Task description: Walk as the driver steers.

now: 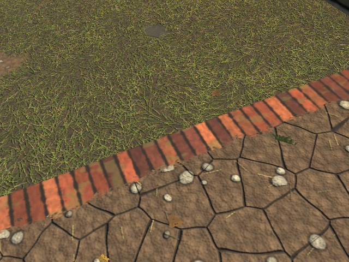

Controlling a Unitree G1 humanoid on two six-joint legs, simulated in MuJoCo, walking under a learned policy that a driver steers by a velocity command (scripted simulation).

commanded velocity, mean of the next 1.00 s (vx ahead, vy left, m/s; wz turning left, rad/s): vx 0.24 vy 0.00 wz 0.24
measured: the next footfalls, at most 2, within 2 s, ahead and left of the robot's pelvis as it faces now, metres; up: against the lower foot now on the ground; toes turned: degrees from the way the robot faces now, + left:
left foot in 0.10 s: -0.01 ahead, +0.16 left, +0.00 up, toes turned +16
right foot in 1.02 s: +0.40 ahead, +0.13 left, +0.00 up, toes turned +15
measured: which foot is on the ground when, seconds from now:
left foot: up 0.00-0.08, down 0.10-1.00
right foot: down 0.00-0.50, up 0.52-1.00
